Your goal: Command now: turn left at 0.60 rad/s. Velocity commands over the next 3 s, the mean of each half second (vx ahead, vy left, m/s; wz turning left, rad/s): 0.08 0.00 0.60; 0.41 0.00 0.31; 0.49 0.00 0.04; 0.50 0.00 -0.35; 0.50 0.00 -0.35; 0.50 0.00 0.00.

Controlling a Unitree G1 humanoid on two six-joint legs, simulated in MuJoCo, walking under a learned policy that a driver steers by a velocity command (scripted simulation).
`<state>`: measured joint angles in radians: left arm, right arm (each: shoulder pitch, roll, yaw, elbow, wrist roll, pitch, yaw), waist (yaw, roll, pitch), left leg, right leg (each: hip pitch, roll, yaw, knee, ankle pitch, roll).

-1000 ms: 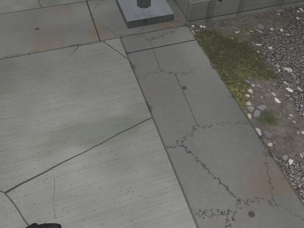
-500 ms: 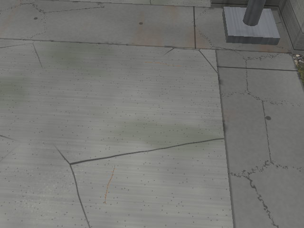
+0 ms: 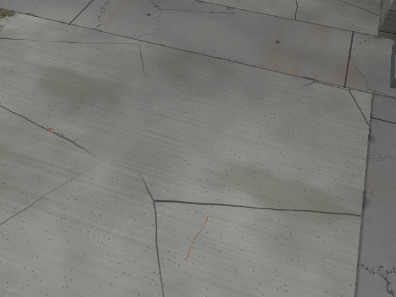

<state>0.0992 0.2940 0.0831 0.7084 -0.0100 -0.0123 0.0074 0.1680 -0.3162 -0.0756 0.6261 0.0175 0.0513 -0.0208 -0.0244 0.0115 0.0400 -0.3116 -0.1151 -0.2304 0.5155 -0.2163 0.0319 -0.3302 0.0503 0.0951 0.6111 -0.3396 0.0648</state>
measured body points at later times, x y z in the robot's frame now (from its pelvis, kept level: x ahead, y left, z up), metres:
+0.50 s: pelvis +0.01 +0.03 -0.01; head +0.03 +0.06 +0.44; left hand +0.04 +0.35 -0.12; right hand +0.24 -0.19 -0.09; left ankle -0.04 +0.12 -0.74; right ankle +0.01 -0.13 -0.73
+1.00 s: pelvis +0.24 +0.11 -0.02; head +0.28 +0.13 +0.42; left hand +0.34 +0.43 -0.10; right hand +0.35 -0.16 -0.14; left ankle -0.02 +0.13 -0.69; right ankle +0.38 +0.07 -0.74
